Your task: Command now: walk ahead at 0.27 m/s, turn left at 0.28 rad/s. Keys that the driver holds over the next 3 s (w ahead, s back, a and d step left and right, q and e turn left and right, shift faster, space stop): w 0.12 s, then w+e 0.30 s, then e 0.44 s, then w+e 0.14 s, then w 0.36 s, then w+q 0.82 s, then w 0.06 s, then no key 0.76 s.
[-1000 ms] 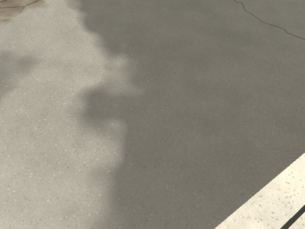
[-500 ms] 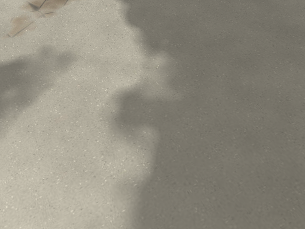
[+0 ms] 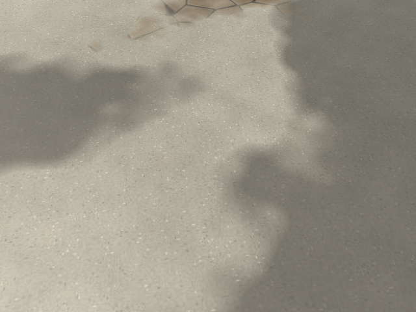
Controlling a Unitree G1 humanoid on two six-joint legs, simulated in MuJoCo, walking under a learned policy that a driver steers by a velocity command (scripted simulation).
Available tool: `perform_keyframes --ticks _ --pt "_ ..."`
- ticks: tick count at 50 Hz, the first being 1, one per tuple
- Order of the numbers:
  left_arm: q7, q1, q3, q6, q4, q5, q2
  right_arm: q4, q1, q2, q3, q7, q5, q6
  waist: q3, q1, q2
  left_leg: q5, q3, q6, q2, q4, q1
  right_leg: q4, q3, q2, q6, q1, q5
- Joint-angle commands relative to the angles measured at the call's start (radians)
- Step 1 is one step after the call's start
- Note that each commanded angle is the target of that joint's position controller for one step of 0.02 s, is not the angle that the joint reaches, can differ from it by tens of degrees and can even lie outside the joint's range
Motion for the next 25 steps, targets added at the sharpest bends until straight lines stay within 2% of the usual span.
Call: perform_keyframes --ticks 1,2,3,4,6,7,8,10,11,12,14,15,16,17,18,19,20,21,22,23,24,25 --pt "-0.018 -0.1 -0.014 -0.012 -0.071 0.019 0.034 -0.027 0.04 -0.072 0.001 0.012 -0.009 0.007 0.066 -0.029 0.107 0.164 -0.253 0.204 0.25 -0.216 0.085 0.046 0.063 -0.015 -0.013 -0.281 0.207" --pt "-0.029 -0.103 -0.022 -0.009 -0.065 0.013 0.024 -0.027 0.044 -0.073 0.006 0.011 -0.02 0.011 0.06 -0.03 0.106 0.165 -0.249 0.21 0.244 -0.222 0.066 0.024 0.06 -0.008 -0.009 -0.27 0.272" --pt "-0.038 -0.109 -0.029 -0.012 -0.058 0.005 0.023 0.001 0.066 -0.067 0.013 0.003 -0.037 0.007 0.065 -0.033 0.078 0.161 -0.264 0.211 0.253 -0.207 0.101 -0.061 0.116 -0.024 0.01 -0.316 0.399" --pt "-0.044 -0.107 -0.036 -0.016 -0.047 0.009 0.023 0.009 0.092 -0.08 0.015 -0.003 -0.036 -0.001 0.048 -0.05 0.092 0.159 -0.239 0.217 0.226 -0.189 0.138 -0.136 0.11 -0.013 0.028 -0.331 0.512" --pt "-0.048 -0.149 -0.047 -0.012 -0.05 0.007 0.018 0.052 0.164 -0.089 0.017 -0.001 -0.041 -0.004 0.052 -0.084 0.09 0.182 -0.249 0.234 0.231 -0.141 0.169 -0.197 0.107 -0.016 0.056 -0.389 0.575" --pt "-0.05 -0.15 -0.056 -0.013 -0.042 0.003 0.009 0.059 0.161 -0.081 0.021 0.001 -0.032 0.0 0.049 -0.092 0.049 0.156 -0.189 0.215 0.189 -0.11 0.115 -0.332 0.091 -0.011 0.061 -0.331 0.69" --pt "-0.055 -0.181 -0.066 -0.006 -0.043 0.008 -0.009 0.074 0.18 -0.087 0.025 0.01 -0.027 0.008 0.079 -0.104 0.071 0.136 -0.164 0.213 0.171 -0.113 0.03 -0.412 0.048 0.0 0.055 -0.251 0.731" --pt "-0.063 -0.207 -0.079 0.011 -0.053 0.011 -0.015 0.115 0.213 -0.086 0.036 0.027 -0.032 0.015 0.118 -0.103 0.093 0.081 -0.182 0.218 0.208 -0.106 -0.07 -0.439 0.037 0.0 0.03 -0.156 0.726" --pt "-0.077 -0.321 -0.039 -0.011 -0.099 -0.142 0.067 0.091 0.128 -0.159 -0.02 -0.027 0.126 0.025 0.179 -0.103 0.042 0.119 -0.172 0.146 0.204 -0.057 -0.149 -0.523 0.073 0.029 -0.014 -0.099 0.74" --pt "-0.086 -0.336 -0.051 -0.019 -0.103 -0.152 0.046 0.109 0.148 -0.18 -0.017 -0.048 0.121 0.028 0.147 -0.105 0.055 0.133 -0.147 0.129 0.212 -0.033 -0.115 -0.535 0.065 0.048 -0.022 -0.085 0.773" --pt "-0.099 -0.317 -0.058 -0.014 -0.085 -0.127 0.009 0.14 0.185 -0.142 -0.019 -0.068 0.083 0.038 0.127 -0.112 0.068 0.143 -0.12 0.106 0.221 0.059 -0.037 -0.554 0.097 0.033 -0.042 -0.09 0.783" --pt "-0.102 -0.307 -0.059 -0.006 -0.074 -0.119 -0.005 0.147 0.196 -0.117 -0.015 -0.068 0.073 0.042 0.118 -0.116 0.072 0.16 -0.118 0.099 0.215 0.102 -0.008 -0.567 0.09 0.038 -0.044 -0.079 0.744" --pt "-0.101 -0.27 -0.059 -0.001 -0.057 -0.11 -0.01 0.153 0.198 -0.102 -0.014 -0.064 0.068 0.046 0.102 -0.099 0.064 0.22 -0.112 0.093 0.211 0.163 0.018 -0.578 0.081 0.041 -0.053 -0.04 0.708" --pt "-0.094 -0.169 -0.047 0.001 -0.023 -0.103 0.005 0.15 0.186 -0.112 -0.016 -0.056 0.061 0.051 0.052 -0.048 0.052 0.357 -0.09 0.091 0.194 0.287 0.023 -0.588 0.048 0.066 -0.069 0.071 0.642" --pt "-0.083 0.011 -0.025 0.002 0.04 -0.092 0.036 0.144 0.154 -0.116 -0.018 -0.047 0.061 0.052 -0.036 0.045 0.03 0.509 -0.032 0.072 0.149 0.487 -0.034 -0.601 -0.023 0.117 -0.089 0.305 0.632" --pt "-0.072 0.198 -0.004 0.013 0.101 -0.084 0.083 0.128 0.133 -0.121 -0.02 -0.039 0.056 0.04 -0.117 0.127 0.032 0.443 0.002 0.033 0.11 0.781 -0.241 -0.524 0.026 0.064 -0.127 0.611 0.685" --pt "-0.062 0.228 0.004 0.016 0.106 -0.077 0.151 0.111 0.26 -0.021 0.002 -0.026 0.046 0.017 -0.237 0.054 -0.226 -0.334 0.024 -0.049 0.018 1.241 -0.638 -0.306 0.315 -0.151 -0.27 0.969 1.02" --pt "-0.059 0.296 0.007 0.033 0.1 -0.107 0.164 0.076 0.291 -0.11 0.006 -0.015 0.061 -0.007 -0.436 0.099 -0.164 -0.355 -0.134 -0.065 0.024 1.286 -0.714 -0.379 0.582 -0.26 -0.394 1.074 0.803" --pt "-0.042 0.308 0.032 0.046 0.116 -0.107 0.229 -0.008 0.165 -0.099 0.015 -0.02 0.12 -0.022 -0.414 0.116 -0.179 -0.251 -0.141 -0.082 0.024 1.297 -0.868 -0.58 0.782 -0.317 -0.443 1.05 0.252" --pt "-0.03 0.153 0.015 0.052 0.073 -0.092 0.152 -0.043 0.009 -0.134 0.002 -0.052 0.099 -0.016 -0.226 0.091 0.034 -0.141 -0.097 -0.074 0.059 1.211 -0.887 -0.712 0.751 -0.257 -0.349 0.815 0.1" --pt "-0.016 0.024 -0.005 0.035 0.024 -0.069 0.125 -0.053 0.002 -0.155 -0.004 -0.07 0.092 -0.009 -0.185 0.019 0.024 0.038 -0.156 -0.071 0.094 1.066 -0.832 -0.709 0.739 -0.293 -0.35 0.631 0.208" --pt "-0.017 -0.045 -0.007 0.019 -0.002 -0.059 0.118 -0.041 0.026 -0.164 -0.008 -0.085 0.057 0.009 -0.131 -0.03 0.06 0.028 -0.168 -0.088 0.114 1.014 -0.703 -0.708 0.718 -0.274 -0.351 0.434 0.421"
